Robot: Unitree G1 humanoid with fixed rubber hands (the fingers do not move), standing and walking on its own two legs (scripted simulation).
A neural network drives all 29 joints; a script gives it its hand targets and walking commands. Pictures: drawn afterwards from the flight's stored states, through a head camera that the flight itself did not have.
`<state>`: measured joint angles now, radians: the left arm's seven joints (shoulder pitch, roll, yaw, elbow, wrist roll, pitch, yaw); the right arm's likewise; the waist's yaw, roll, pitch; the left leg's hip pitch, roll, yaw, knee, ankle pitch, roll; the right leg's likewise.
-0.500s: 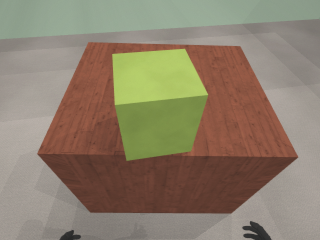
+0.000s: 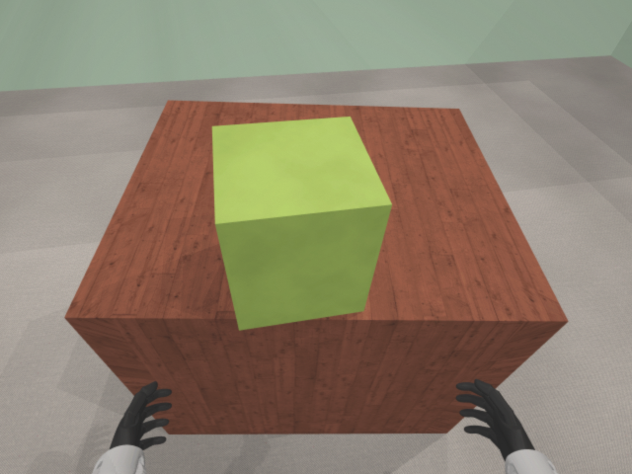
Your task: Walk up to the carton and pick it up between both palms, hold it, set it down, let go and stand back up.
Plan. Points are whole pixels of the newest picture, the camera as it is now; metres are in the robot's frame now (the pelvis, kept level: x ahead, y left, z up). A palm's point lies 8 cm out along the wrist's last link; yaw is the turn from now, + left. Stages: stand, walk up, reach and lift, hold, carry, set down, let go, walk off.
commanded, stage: reach and lift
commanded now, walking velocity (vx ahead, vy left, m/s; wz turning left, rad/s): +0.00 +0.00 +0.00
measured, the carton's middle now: (293, 225) +0.45 +0.06 +0.04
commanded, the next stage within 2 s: none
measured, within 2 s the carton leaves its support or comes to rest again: neither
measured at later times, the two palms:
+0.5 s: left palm (147, 421) +0.18 +0.22 -0.03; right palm (503, 413) +0.20 -0.22 -0.03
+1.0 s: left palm (160, 374) +0.22 +0.21 +0.01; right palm (492, 362) +0.25 -0.21 +0.01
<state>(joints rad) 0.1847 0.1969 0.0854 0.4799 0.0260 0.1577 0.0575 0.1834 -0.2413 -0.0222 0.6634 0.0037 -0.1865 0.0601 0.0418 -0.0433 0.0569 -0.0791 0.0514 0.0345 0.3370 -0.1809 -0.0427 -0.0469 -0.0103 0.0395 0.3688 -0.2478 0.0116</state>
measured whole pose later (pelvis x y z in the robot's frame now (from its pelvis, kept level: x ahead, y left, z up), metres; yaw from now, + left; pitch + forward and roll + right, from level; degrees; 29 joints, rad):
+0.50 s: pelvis +0.02 +0.00 +0.00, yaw +0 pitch -3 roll +0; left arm 0.30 0.12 0.03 0.29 0.00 -0.04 0.12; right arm 0.24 -0.27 0.04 0.54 0.18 -0.28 0.11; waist 0.06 -0.04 0.00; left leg -0.07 0.06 0.04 0.29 -0.18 -0.05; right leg -0.03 0.00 0.04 0.29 -0.22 0.01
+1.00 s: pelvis +0.00 +0.00 +0.00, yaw -1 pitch -1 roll +0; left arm 0.15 0.07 0.02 0.21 -0.05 -0.05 0.19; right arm 0.08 -0.28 0.05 0.46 0.29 -0.24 0.11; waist 0.08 -0.05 0.00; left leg -0.13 0.06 0.04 0.32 -0.17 -0.05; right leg -0.11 0.00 0.05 0.36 -0.23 0.00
